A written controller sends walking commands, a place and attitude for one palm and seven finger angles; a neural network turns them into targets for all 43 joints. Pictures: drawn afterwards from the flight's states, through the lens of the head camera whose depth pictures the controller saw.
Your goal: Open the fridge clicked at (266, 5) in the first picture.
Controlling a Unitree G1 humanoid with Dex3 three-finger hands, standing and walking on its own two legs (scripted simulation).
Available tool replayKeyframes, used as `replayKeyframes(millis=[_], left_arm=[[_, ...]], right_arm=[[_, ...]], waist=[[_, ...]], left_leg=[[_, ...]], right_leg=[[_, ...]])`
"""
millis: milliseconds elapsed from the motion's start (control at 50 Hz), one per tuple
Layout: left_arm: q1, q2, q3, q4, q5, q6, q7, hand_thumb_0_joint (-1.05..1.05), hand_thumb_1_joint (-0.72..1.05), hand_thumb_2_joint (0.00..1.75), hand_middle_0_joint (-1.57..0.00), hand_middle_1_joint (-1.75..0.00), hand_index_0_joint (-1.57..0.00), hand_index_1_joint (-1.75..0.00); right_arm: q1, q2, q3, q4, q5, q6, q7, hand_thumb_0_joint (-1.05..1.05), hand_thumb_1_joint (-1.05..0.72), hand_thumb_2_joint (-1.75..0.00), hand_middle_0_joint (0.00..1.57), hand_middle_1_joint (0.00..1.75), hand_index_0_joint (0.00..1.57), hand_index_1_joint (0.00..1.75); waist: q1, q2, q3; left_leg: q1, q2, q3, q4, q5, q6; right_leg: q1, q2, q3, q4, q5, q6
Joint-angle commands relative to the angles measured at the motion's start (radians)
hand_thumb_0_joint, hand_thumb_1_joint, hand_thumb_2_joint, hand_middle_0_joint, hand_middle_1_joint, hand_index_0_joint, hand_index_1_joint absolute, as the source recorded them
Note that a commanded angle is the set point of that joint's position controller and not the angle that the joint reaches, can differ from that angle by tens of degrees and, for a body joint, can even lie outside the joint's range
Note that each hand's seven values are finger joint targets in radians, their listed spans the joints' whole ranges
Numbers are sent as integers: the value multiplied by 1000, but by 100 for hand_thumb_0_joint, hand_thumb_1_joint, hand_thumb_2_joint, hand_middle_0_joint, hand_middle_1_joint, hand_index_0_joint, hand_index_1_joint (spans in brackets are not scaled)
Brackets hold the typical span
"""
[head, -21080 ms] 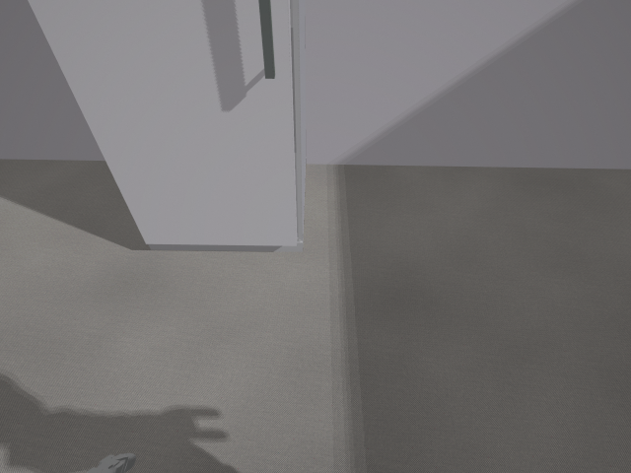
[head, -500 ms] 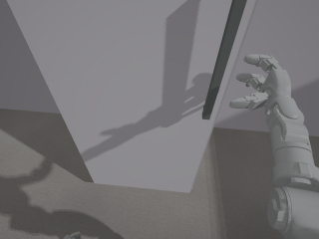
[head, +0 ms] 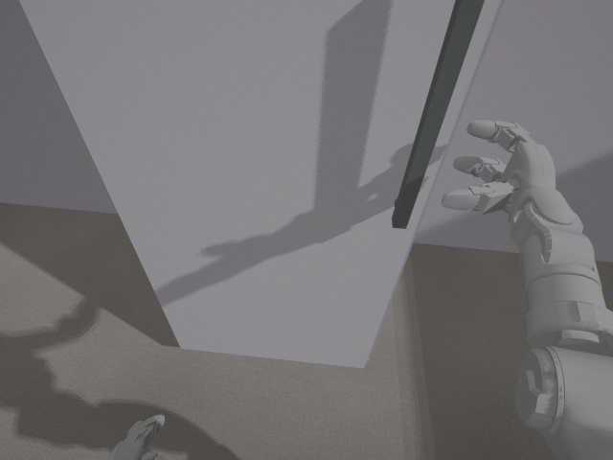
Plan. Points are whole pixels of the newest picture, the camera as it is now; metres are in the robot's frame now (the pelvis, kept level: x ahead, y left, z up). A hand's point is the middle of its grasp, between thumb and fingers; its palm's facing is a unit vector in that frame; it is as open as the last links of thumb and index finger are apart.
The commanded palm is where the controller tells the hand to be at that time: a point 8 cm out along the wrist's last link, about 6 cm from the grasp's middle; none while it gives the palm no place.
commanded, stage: move the hooked fingers beside the handle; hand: right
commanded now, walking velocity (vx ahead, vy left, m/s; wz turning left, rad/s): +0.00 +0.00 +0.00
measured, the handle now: (430, 108) +0.52 -0.11 +0.23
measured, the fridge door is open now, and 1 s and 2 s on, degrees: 0 0 0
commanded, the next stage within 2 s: none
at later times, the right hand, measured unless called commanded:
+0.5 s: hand (478, 162) +0.43 -0.16 +0.21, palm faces +0.02 +1.00 +0.02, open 14.0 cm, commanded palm +0.41 -0.21 +0.20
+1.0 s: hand (473, 170) +0.45 -0.17 +0.19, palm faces +0.05 +1.00 +0.01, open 14.0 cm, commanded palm +0.42 -0.22 +0.20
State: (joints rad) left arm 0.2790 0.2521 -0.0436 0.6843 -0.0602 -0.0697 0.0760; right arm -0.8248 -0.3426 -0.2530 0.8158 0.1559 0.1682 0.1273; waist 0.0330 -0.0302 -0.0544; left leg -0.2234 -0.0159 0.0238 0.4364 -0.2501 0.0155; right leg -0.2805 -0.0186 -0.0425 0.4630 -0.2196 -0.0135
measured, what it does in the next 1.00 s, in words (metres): stands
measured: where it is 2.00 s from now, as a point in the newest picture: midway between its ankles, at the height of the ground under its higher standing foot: outside the picture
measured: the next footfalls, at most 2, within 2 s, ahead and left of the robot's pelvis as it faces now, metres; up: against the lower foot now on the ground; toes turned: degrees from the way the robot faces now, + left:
none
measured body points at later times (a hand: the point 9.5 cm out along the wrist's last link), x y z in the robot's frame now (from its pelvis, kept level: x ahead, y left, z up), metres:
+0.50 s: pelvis +0.00 +0.00 +0.00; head -0.01 +0.00 +0.45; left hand +0.12 +0.24 -0.11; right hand +0.42 -0.21 +0.21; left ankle -0.02 +0.11 -0.74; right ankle +0.01 -0.11 -0.74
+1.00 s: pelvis +0.00 +0.00 +0.00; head +0.00 +0.00 +0.45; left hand +0.10 +0.25 -0.11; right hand +0.44 -0.22 +0.19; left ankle -0.02 +0.11 -0.74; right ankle +0.01 -0.11 -0.74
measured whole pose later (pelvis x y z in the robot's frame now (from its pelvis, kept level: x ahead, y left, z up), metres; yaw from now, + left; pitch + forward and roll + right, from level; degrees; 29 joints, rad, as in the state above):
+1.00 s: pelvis +0.00 +0.00 +0.00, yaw +0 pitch +2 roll +1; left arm 0.29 0.26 -0.04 0.70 -0.06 -0.06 0.08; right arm -0.87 -0.35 -0.24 0.86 0.15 0.17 0.12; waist 0.05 -0.03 -0.05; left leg -0.23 -0.01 0.03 0.44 -0.25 0.01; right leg -0.30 -0.02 -0.03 0.47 -0.22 -0.01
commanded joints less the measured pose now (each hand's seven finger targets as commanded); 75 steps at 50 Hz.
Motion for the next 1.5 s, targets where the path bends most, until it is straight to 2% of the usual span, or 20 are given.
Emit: replayKeyframes(millis=[0,80,180,240,300,340,400,520,600,720,880,900,1040,1080,1160,1200,1260,1340,1400,1480], left_arm=[[-23,130,58,-148,5,-51,9,0,90,90,-20,-30,-20,-30],[-36,120,54,-125,-2,-65,5,0,90,90,-20,-30,-20,-30],[-37,134,48,-108,-12,-44,9,0,90,90,-20,-30,-20,-30],[-39,137,51,-125,-8,-32,7,0,90,90,-20,-30,-20,-30],[-44,126,57,-146,1,-41,6,0,90,90,-20,-30,-20,-30],[-49,122,56,-149,5,-54,2,0,90,90,-20,-30,-20,-30],[-53,122,55,-135,6,-57,3,0,90,90,-20,-30,-20,-30],[-62,129,43,-116,-6,-21,7,0,90,90,-20,-30,-20,-30],[-62,129,49,-143,-2,-17,12,0,90,90,-20,-30,-20,-30],[-60,121,51,-126,2,-58,14,0,90,90,-20,-30,-20,-30],[-26,137,40,-85,0,-28,16,0,90,90,-20,-30,-20,-30],[-14,142,46,-91,3,-27,14,0,90,90,-20,-30,-20,-30],[0,132,63,-125,11,-71,6,0,90,90,-20,-30,-20,-30],[-1,131,63,-107,5,-69,5,0,90,90,-20,-30,-20,-30],[-4,139,56,-91,-6,-48,2,0,90,90,-20,-30,-20,-30],[-5,148,56,-106,-5,-31,1,0,90,90,-20,-30,-20,-30],[-10,142,59,-128,0,-27,3,0,90,90,-20,-30,-20,-30],[-25,127,66,-155,8,-49,2,0,90,90,-20,-30,-20,-30],[-27,120,66,-130,3,-61,3,0,90,90,-20,-30,-20,-30],[-49,131,49,-102,-8,-30,9,0,90,90,-20,-30,-20,-30]], right_arm=[[-524,-266,-80,-414,25,-176,1,0,50,-30,30,120,30,120],[-535,-179,-1,-459,19,-194,18,0,50,-30,30,120,30,120],[-397,-124,28,-226,29,-33,42,0,50,-30,30,120,30,120],[-382,-185,-32,-260,29,-17,24,0,50,-30,30,120,30,120],[-470,-182,-31,-422,36,-94,-2,0,50,-30,30,120,30,120],[-533,-174,-20,-535,31,-148,-14,0,50,-30,30,120,30,120],[-487,-189,-29,-520,25,-166,-20,0,50,-30,30,120,30,120],[-331,-151,-9,-241,6,-6,-6,0,50,-30,30,120,30,120],[-404,-173,-22,-321,19,-31,-7,0,50,-30,30,120,30,120],[-582,-175,-1,-500,30,-169,-16,0,50,-30,30,120,30,120],[-462,-171,1,-95,-2,-23,-8,0,50,-30,30,120,30,120],[-457,-192,-19,-92,-1,-33,-10,0,50,-30,30,120,30,120],[-630,-217,-34,-437,20,-242,-7,0,50,-30,30,120,30,120],[-545,-221,-46,-386,18,-228,0,0,50,-30,30,120,30,120],[-378,-170,-17,-164,11,-88,18,0,50,-30,30,120,30,120],[-342,-181,-26,-140,8,-43,16,0,50,-30,30,120,30,120],[-416,-244,-80,-265,7,-60,-1,0,50,-30,30,120,30,120],[-498,-246,-81,-569,23,-185,-14,0,50,-30,30,120,30,120],[-518,-128,35,-552,24,-182,-1,0,50,-30,30,120,30,120],[-360,-134,14,-289,21,-26,17,0,50,-30,30,120,30,120]], waist=[[-17,58,-385],[2,-56,-374],[-1,13,-158],[-21,32,-215],[-13,64,-309],[-13,11,-396],[-17,28,-375],[-26,35,-157],[-16,86,-220],[7,-10,-352],[8,30,-117],[2,76,-144],[2,-20,-470],[-5,-20,-431],[-11,37,-179],[-22,45,-148],[-24,41,-240],[-26,-1,-449],[13,-21,-396],[-7,24,-175]], left_leg=[[118,5,-24,-24,380,6],[57,-4,-16,-23,382,12],[-13,1,2,-56,266,9],[23,5,0,-46,284,12],[63,1,-4,-34,329,9],[78,-4,-8,-18,361,13],[81,-7,-6,-23,353,12],[17,4,2,-61,244,9],[42,5,-2,-59,244,8],[34,-8,-11,-46,274,12],[-43,7,-3,-80,142,8],[-22,7,1,-78,150,7],[73,-8,-15,-11,356,14],[61,-11,-11,-16,362,13],[8,-6,4,-45,297,9],[17,0,5,-55,263,8],[43,0,-6,-44,286,12],[121,-8,-14,-5,429,14],[50,-12,-3,-19,399,9],[1,-6,6,-52,287,9]], right_leg=[[206,8,24,-8,270,-42],[287,2,34,1,318,-32],[144,8,36,-32,170,-33],[145,11,37,-25,196,-33],[199,7,38,-10,254,-38],[270,7,47,-4,305,-34],[270,-1,44,-5,312,-33],[130,7,34,-44,162,-32],[151,5,38,-37,169,-35],[282,1,56,-14,233,-33],[93,11,50,-50,73,-30],[92,10,51,-47,82,-33],[299,2,56,3,312,-31],[296,-3,50,3,328,-27],[133,1,33,-26,209,-34],[95,7,27,-34,173,-34],[132,8,32,-24,203,-37],[275,2,39,7,370,-35],[322,-8,41,17,385,-32],[162,5,37,-26,205,-32]])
